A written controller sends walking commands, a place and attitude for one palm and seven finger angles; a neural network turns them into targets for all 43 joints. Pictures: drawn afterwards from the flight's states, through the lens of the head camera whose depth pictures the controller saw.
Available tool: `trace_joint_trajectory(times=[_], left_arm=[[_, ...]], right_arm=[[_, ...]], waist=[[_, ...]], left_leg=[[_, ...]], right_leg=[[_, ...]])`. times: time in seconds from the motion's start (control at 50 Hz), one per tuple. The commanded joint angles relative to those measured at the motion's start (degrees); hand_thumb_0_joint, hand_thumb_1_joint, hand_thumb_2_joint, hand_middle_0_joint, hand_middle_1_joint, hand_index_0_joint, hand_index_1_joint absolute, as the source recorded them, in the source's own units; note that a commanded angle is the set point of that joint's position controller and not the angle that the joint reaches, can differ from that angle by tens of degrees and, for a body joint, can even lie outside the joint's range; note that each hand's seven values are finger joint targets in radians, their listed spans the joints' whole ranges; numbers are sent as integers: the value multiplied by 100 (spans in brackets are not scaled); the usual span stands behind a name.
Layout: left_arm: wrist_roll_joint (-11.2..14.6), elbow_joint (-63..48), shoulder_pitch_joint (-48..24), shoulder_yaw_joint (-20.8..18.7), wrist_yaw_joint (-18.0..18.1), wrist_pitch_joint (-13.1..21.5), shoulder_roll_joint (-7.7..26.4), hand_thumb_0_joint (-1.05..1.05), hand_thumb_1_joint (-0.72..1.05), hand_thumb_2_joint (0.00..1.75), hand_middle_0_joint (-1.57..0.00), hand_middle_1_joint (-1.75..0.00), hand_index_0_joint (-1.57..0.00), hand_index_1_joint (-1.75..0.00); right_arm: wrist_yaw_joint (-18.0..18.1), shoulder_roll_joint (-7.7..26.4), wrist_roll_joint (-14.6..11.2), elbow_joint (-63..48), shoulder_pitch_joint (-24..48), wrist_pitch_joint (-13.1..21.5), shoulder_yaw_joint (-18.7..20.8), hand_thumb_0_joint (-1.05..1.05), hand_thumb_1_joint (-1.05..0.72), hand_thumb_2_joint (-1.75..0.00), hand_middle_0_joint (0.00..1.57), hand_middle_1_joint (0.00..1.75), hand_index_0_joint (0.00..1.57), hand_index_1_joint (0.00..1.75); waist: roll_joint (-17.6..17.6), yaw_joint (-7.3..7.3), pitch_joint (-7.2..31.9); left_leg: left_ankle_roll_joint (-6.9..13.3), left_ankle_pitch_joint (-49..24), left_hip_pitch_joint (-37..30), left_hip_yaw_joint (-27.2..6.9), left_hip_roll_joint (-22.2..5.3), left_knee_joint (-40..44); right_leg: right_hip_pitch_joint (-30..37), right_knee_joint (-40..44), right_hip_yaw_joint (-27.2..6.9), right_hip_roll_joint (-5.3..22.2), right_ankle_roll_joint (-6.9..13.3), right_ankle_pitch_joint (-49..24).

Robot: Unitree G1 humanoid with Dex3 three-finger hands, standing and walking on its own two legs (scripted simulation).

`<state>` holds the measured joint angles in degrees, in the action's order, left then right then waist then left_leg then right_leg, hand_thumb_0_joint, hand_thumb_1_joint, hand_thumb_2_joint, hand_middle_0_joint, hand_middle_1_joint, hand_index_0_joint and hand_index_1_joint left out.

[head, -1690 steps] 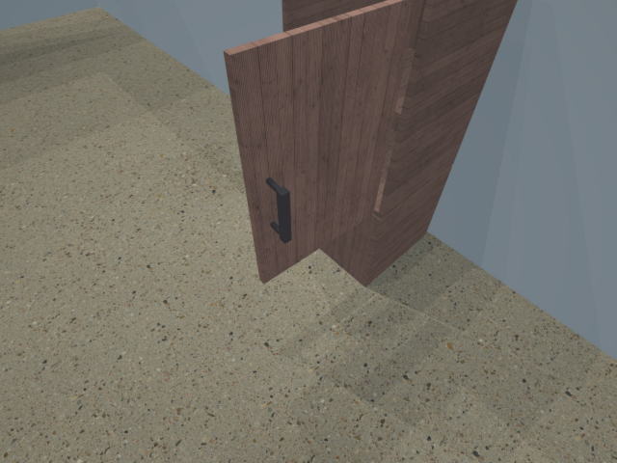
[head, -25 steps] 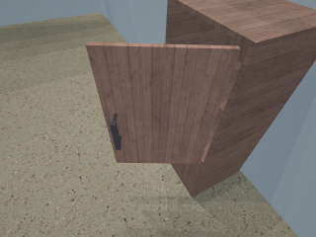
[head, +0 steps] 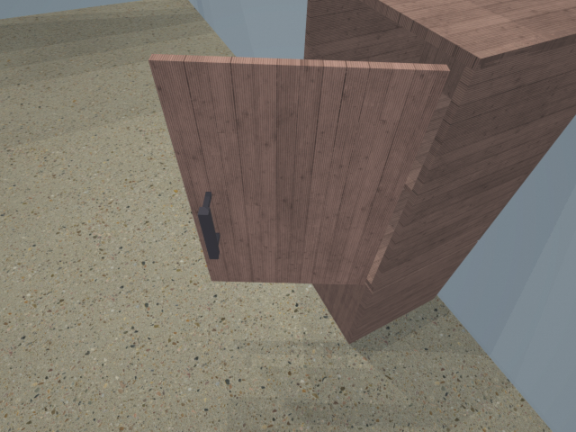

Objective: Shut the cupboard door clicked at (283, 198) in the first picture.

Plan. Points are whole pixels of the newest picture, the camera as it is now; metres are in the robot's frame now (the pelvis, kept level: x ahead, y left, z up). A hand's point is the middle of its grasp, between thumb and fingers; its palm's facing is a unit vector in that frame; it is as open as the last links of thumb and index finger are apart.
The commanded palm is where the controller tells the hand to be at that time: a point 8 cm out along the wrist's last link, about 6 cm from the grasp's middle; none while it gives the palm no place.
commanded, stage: look again from close up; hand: left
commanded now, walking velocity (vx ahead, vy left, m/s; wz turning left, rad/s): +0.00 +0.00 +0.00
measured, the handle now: (211, 226) +0.49 +0.17 -0.08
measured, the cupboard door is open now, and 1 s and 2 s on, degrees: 62 62 62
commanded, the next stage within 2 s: raise the hand and make a fist in 0.44 s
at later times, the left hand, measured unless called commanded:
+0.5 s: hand out of the picture +0.06 +0.18 -0.17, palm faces -0.02 -0.97 -0.23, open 7.3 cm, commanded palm none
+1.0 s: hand out of the picture +0.13 +0.18 -0.10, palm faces +0.12 -0.99 -0.01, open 6.0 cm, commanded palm +0.13 +0.22 -0.07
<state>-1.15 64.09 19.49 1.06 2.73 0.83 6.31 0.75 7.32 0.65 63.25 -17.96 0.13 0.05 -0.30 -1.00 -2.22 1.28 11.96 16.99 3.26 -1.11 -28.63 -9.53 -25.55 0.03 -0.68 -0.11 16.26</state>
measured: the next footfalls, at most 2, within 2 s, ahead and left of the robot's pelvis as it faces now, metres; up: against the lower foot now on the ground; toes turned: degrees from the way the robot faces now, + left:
none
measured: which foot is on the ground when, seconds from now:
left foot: down 0.00-1.00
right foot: down 0.00-1.00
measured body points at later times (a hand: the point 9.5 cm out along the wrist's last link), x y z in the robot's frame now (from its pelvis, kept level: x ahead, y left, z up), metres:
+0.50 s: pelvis +0.03 +0.00 +0.00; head +0.05 +0.00 +0.45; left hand +0.06 +0.24 -0.16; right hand +0.07 -0.23 -0.16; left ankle +0.04 +0.10 -0.74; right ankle -0.03 -0.13 -0.74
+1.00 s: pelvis -0.03 -0.04 -0.12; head +0.04 -0.03 +0.33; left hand +0.12 +0.23 -0.10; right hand +0.22 -0.28 -0.16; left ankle +0.04 +0.11 -0.74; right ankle -0.01 -0.12 -0.74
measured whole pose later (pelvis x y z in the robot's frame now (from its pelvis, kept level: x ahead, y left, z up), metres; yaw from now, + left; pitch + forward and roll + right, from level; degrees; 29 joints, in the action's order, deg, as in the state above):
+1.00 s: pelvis -0.03 -0.04 -0.12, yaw +2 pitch +15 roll +0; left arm 18.1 11.7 27.0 -13.1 -22.4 32.4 11.2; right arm 0.8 15.6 -0.6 31.5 -7.7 17.2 4.2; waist 2.0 2.5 8.9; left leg -2.4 28.1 59.3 -2.5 -0.8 -72.0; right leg -54.1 -74.0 4.5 -1.3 4.1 35.4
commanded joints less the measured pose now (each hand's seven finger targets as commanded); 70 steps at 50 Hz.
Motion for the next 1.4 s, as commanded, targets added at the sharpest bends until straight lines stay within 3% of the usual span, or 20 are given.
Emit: trace_joint_trajectory(times=[0.0, 0.12, 0.5, 0.52, 0.54, 0.56, 0.58, 0.6, 0.62, 0.66, 0.7, 0.76, 0.78, 0.86, 0.9, 0.98, 1.06, 1.2, 1.28, 1.38], left_arm=[[8, -309, 315, -133, 23, 191, 695, 0, 90, 90, -20, -30, -20, -30], [9, -330, 264, -108, 23, 149, 626, 0, 90, 90, -20, -30, -20, -30], [24, -505, -51, -182, -5, 95, 1209, 0, 90, 90, -20, -30, -20, -30], [-57, -435, 258, -170, 206, 161, 1003, 0, 90, 90, -20, -30, -20, -30], [612, -9844, -4803, -2938, 371, 1732, 4689, 0, 90, 90, -20, -30, -20, -30], [801, -7263, -114, -441, 334, 1192, 1398, 0, 90, 90, -22, -32, -22, -32], [1025, -7460, -94, -669, 575, 949, 1393, 0, 90, 90, -24, -34, -24, -34], [920, -6140, 1007, 116, 412, 361, -130, 0, 90, 90, -25, -36, -25, -36], [1014, -7254, -382, -166, 323, 583, 388, 0, 90, 90, -27, -38, -27, -38], [1039, -6067, 348, -676, 35, 1065, 640, 0, 90, 90, -31, -42, -31, -42], [1308, -4808, 1507, -921, -548, 1821, 409, 0, 90, 90, -35, -46, -35, -46], [1616, -4734, 1929, -1595, -1809, 3177, 724, 0, 90, 90, -40, -52, -40, -52], [1676, -4594, 1888, -1613, -2253, 3481, 826, 0, 90, 90, -42, -54, -42, -54], [2078, -5741, 830, -2254, -2865, 3690, 1558, 0, 90, 90, -49, -62, -49, -62], [2228, -6838, 140, -2331, -2689, 3799, 1757, 0, 90, 90, -53, -66, -53, -66], [2233, -8562, -982, -1517, -2367, 4257, 1464, 0, 90, 90, -60, -74, -60, -74], [2077, -7660, -709, -967, -2555, 3771, 1259, 0, 90, 90, -68, -82, -68, -82], [2175, -6990, 299, -1794, -2404, 1611, 1666, 0, 90, 90, -81, -96, -81, -96], [2126, -7646, 225, -2245, -1526, 2085, 1665, 0, 90, 90, -88, -104, -88, -104], [1795, -7593, 256, -1214, -1515, 3124, 1049, 0, 90, 90, -97, -114, -97, -114]], right_arm=[[13, 523, 38, -450, -362, 168, 78, 0, -90, -90, 20, 30, 20, 30], [44, 712, 15, -510, -210, 218, 74, 0, -90, -90, 20, 30, 20, 30], [78, 1020, 4, -392, 395, 198, 87, 0, -90, -90, 20, 30, 20, 30], [56, 1062, -43, -742, 545, 187, 113, 0, -90, -90, 20, 30, 20, 30], [525, 2156, -197, -2057, -119, 1316, 382, 0, -90, -90, 20, 30, 20, 30], [715, 1484, -565, -2084, 402, 1848, -54, 0, -90, -90, 20, 30, 20, 30], [640, 1401, -443, -1948, 429, 1974, 24, 0, -90, -90, 20, 30, 20, 30], [369, 1036, -339, -1866, 451, 1969, 129, 0, -90, -90, 20, 30, 20, 30], [166, 1324, -286, -2350, 468, 1995, 350, 0, -90, -90, 20, 30, 20, 30], [130, 1318, -206, -2674, 758, 2060, 381, 0, -90, -90, 20, 30, 20, 30], [36, 1218, -211, -2915, 884, 1980, 404, 0, -90, -90, 20, 30, 20, 30], [-69, 1336, -88, -3111, 959, 1902, 566, 0, -90, -90, 20, 30, 20, 30], [-110, 1326, -125, -3227, 968, 1915, 572, 0, -90, -90, 20, 30, 20, 30], [-75, 1291, -159, -3878, 1181, 1877, 587, 0, -90, -90, 20, 30, 20, 30], [-20, 1254, -135, -4029, 1137, 1922, 567, 0, -90, -90, 20, 30, 20, 30], [188, 1270, -88, -3893, 954, 2056, 468, 0, -90, -90, 20, 30, 20, 30], [412, 1386, -171, -3790, 878, 2023, 411, 0, -90, -90, 20, 30, 20, 30], [477, 1235, -381, -4372, 1014, 1638, 319, 0, -90, -90, 20, 30, 20, 30], [393, 1025, -261, -4240, 1037, 1604, 324, 0, -90, -90, 20, 30, 20, 30], [232, 1184, -96, -3994, 760, 1708, 342, 0, -90, -90, 20, 30, 20, 30]], waist=[[-551, -44, 150], [303, 60, -154], [100, 119, 158], [182, 148, -108], [-274, -658, 2067], [-2501, -95, 2661], [-1907, 106, 2662], [-1494, -120, 1602], [-883, -122, 1000], [160, -71, -42], [1780, 97, -518], [2418, 434, 1154], [1969, 493, 1357], [-411, 663, 2472], [-769, 538, 2844], [-531, -56, 2758], [-54, -291, 1802], [316, 447, 2297], [267, 560, 2473], [-105, 129, 2212]], left_leg=[[75, 122, -257, -727, -422, 329], [165, -472, -239, -747, -477, 452], [101, -1382, -817, -430, -442, 354], [-30, -2204, -647, -316, -588, -665], [65, -2924, -2619, -705, -263, -976], [-43, -3604, -3333, -1025, -482, -575], [-302, -4077, -2643, -1004, -441, -278], [-183, -3273, -1644, -873, -415, 402], [-237, -2185, -721, -811, -335, -12], [-210, 188, 973, -637, 70, -787], [-191, 673, 2008, -554, 189, -1465], [-244, -327, 2685, -401, 299, -2567], [-265, -335, 2956, -376, 333, -2795], [-172, 324, 3328, -117, 419, -3549], [-89, 515, 3289, -235, 288, -3798], [86, 802, 3198, -479, 98, -4164], [134, 1600, 3919, -570, 41, -4248], [91, 1564, 4067, -516, 157, -3737], [10, 1056, 3912, -605, 66, -3684], [35, 760, 3500, -750, 33, -3617]], right_leg=[[-583, 169, -440, 455, 378, 164], [-591, 29, -400, 452, 268, -241], [-155, 135, -510, 627, 196, -1726], [-501, 199, -756, 791, 44, -3069], [-705, -1753, 263, 216, 86, -3208], [-1634, -2806, 522, -27, -1, -599], [-1264, -2866, 476, -9, 109, 163], [-1946, -2299, 424, 22, 41, 494], [-1854, -1773, 376, 135, 102, 224], [-2241, -1022, 465, 165, 148, 311], [-2878, -966, 123, 264, 111, 994], [-2599, -2690, 34, 267, -93, -2419], [-2548, -3017, -211, 333, -100, -2768], [-2966, -3224, -798, 333, 46, -480], [-3262, -3163, -975, 265, 26, 295], [-4137, -3249, -835, 59, 74, 947], [-4666, -2940, -780, -4, 64, 2289], [-3546, -2560, -864, 181, -8, 2778], [-3521, -3063, -555, 90, 6, 1540], [-4489, -3744, 167, -133, 195, 890]])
